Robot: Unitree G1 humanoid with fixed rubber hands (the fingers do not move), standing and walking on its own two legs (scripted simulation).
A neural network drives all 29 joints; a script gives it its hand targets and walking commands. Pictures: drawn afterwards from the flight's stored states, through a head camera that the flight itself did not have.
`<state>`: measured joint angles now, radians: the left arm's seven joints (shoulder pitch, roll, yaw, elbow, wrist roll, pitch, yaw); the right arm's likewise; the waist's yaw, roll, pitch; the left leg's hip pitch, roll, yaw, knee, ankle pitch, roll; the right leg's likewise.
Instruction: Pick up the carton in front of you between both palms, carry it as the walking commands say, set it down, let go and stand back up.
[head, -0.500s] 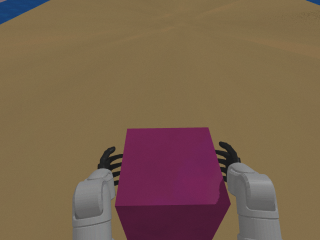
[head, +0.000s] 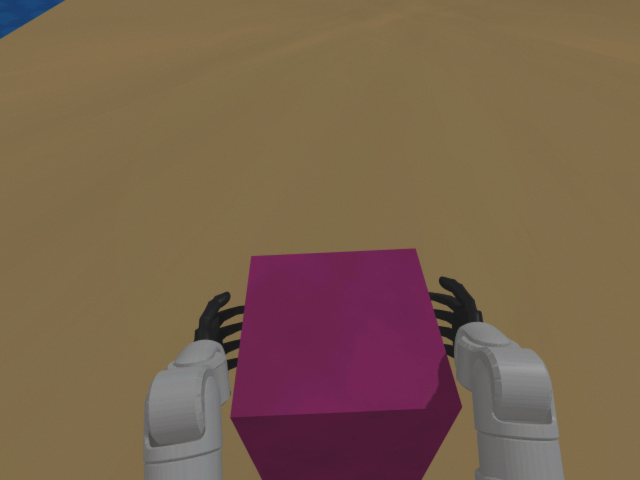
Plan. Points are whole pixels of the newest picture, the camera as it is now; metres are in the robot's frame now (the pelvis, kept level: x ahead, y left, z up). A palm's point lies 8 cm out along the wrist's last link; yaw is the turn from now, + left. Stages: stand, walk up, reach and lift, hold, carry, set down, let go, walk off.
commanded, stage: carry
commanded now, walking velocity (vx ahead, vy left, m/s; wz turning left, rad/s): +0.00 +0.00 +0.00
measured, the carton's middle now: (338, 372) +0.26 +0.01 -0.02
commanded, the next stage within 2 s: none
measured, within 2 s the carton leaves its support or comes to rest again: neither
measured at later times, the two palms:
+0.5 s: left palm (228, 203) +0.51 +0.17 +0.08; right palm (419, 195) +0.49 -0.13 +0.08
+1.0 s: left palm (243, 201) +0.51 +0.15 +0.07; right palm (433, 196) +0.49 -0.15 +0.07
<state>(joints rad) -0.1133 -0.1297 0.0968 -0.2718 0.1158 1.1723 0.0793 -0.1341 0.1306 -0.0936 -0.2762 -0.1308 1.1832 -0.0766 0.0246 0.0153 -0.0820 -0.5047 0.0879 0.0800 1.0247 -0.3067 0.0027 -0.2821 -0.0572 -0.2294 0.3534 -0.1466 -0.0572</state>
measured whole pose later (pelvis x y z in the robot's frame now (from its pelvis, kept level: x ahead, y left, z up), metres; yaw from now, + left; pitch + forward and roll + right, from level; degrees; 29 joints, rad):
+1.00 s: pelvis +0.24 +0.01 -0.02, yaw -4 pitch +3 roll +0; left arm -0.15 -0.13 0.10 -0.31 0.12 1.22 0.08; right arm -0.16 0.13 -0.10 -0.30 -0.12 1.20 -0.08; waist -0.01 -0.01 -0.13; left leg -0.37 0.07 0.19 0.58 -0.26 0.02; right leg -0.14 -0.06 -0.15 0.53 -0.43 0.01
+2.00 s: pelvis +0.19 +0.01 -0.02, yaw -4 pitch +2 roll +0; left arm -0.23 -0.14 0.18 0.19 0.25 0.69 0.02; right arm -0.24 0.15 -0.20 0.20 -0.25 0.68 -0.01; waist 0.00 -0.01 -0.09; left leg -0.40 0.09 0.18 0.51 -0.13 0.02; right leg -0.22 -0.03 -0.15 0.55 -0.37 -0.02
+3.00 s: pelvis +0.19 +0.05 +0.00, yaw -14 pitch -7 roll +0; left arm -0.26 -0.15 0.21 0.23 0.30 0.73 0.00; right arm -0.30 0.16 -0.27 0.32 -0.30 0.66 0.03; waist 0.01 -0.06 0.03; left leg -0.14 -0.02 0.01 0.35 -0.10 0.02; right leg -0.02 -0.01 0.11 0.39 -0.26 0.02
